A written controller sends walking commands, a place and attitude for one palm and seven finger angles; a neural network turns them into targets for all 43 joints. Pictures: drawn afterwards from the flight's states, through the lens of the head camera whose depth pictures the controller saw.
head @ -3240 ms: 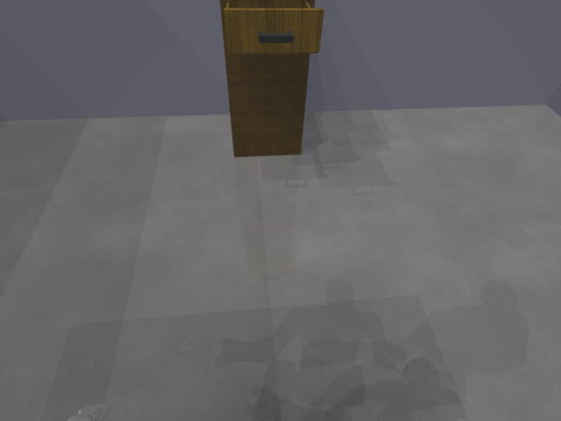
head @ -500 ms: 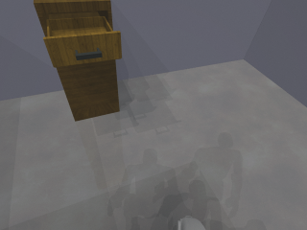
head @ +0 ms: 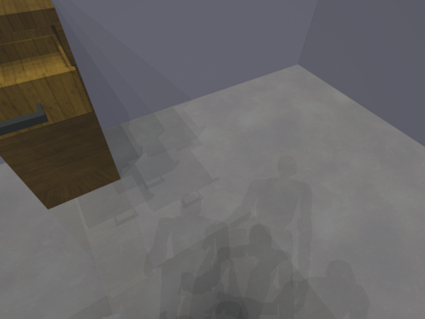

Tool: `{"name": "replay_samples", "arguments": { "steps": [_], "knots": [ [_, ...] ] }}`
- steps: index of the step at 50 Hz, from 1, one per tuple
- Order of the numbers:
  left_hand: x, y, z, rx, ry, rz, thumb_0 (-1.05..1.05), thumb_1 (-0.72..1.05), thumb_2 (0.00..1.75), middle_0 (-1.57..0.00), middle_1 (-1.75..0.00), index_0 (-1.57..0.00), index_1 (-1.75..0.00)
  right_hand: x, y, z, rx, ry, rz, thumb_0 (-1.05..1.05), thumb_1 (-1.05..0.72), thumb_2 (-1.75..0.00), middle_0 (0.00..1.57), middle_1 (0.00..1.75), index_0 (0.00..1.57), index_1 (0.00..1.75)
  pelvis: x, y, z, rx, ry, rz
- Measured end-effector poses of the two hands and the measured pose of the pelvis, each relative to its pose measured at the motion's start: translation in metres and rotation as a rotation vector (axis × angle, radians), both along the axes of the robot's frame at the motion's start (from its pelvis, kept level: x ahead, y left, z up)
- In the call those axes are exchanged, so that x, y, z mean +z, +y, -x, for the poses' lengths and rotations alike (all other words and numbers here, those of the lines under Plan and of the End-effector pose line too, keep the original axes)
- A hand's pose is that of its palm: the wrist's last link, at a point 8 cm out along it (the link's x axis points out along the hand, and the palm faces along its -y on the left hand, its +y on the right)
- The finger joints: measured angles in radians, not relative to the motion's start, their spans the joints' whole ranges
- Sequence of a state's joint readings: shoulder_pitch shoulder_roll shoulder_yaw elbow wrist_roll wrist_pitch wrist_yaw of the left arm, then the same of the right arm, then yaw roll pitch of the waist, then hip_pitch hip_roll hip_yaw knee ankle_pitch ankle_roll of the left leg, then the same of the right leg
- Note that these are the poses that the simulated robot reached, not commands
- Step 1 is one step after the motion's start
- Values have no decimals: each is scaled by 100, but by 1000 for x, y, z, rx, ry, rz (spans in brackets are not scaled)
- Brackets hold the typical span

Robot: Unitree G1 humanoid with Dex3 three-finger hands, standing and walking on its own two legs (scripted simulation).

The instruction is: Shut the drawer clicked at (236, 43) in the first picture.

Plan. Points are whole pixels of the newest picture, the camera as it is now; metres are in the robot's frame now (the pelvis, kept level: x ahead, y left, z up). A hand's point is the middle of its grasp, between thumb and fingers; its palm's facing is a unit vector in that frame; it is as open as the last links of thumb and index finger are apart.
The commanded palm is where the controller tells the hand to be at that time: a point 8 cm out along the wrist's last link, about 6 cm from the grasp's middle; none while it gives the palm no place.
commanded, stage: walk to a spot facing it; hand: left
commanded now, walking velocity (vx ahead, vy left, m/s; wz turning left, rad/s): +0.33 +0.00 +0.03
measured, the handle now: (18, 118) +0.56 +0.51 +0.03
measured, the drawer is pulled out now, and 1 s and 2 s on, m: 0.29 0.29 0.29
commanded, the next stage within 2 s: turn to face it in 0.14 s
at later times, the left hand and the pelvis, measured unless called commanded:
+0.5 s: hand (102, 317) +0.16 +0.24 -0.18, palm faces +0.14 -0.98 -0.16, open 7.4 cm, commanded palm none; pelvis +0.17 +0.06 +0.01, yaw +3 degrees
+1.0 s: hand (109, 289) +0.20 +0.22 -0.14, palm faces +0.38 -0.89 -0.27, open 7.4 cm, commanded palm none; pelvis +0.19 +0.01 +0.01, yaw +22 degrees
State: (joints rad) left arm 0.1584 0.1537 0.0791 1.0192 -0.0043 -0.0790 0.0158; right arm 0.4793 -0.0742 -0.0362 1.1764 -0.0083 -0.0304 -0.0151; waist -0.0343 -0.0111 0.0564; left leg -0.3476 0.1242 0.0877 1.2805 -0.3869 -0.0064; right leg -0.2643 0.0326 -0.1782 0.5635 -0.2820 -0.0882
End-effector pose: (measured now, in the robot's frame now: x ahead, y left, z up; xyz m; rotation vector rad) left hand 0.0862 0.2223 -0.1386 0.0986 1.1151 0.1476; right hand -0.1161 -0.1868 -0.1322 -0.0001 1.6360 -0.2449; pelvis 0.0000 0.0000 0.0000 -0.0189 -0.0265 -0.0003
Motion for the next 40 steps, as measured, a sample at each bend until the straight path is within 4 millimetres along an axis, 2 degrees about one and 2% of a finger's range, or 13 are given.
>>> {"name": "replay_samples", "arguments": {
  "steps": [5,8,13,17,20,24,28,32,36,40],
  "knots": [
    [12,23,-2,-16,98,-68,-4,95,90,-20,-30,-20,-30,0,-26,-141,66,-284,55,0,-91,-90,20,30,19,29,10,4,-39,-5,8,1],
    [12,29,1,-1,161,-60,-2,94,90,-20,-30,-20,-30,6,-36,-210,112,-390,90,1,-94,-90,20,30,19,29,11,11,-63,-4,10,3],
    [0,35,6,56,261,-10,-1,92,90,-20,-30,-20,-30,15,-27,-306,214,-482,105,1,-94,-90,19,30,19,29,7,29,-107,0,6,13],
    [-19,43,7,94,362,34,0,91,90,-20,-30,-20,-30,12,-4,-367,275,-532,124,0,-93,-90,19,30,19,29,-7,48,-145,11,-4,16],
    [-22,50,-8,102,387,41,0,91,90,-20,-30,-20,-30,13,14,-383,284,-535,116,0,-92,-90,20,30,19,29,-6,57,-160,13,-18,6],
    [-14,62,-51,115,308,30,0,91,90,-20,-30,-20,-30,15,26,-379,273,-478,103,-1,-93,-90,20,30,20,29,4,62,-170,47,-19,8],
    [-4,70,-95,134,191,10,0,91,90,-20,-30,-20,-30,16,18,-376,291,-414,104,-2,-95,-90,20,30,20,30,8,62,-174,87,-6,6],
    [6,74,-125,154,108,-20,0,91,90,-20,-30,-20,-30,12,9,-374,304,-371,87,-1,-94,-90,20,30,20,30,9,55,-179,131,10,2],
    [16,70,-143,169,54,-59,0,91,90,-20,-30,-20,-30,4,-5,-378,313,-356,66,0,-93,-90,20,30,20,30,7,42,-182,176,22,-2],
    [23,60,-144,200,9,-107,0,91,90,-20,-30,-20,-30,-9,-22,-389,330,-351,38,0,-92,-90,20,30,20,30,0,23,-186,222,30,-15]
  ]
}}
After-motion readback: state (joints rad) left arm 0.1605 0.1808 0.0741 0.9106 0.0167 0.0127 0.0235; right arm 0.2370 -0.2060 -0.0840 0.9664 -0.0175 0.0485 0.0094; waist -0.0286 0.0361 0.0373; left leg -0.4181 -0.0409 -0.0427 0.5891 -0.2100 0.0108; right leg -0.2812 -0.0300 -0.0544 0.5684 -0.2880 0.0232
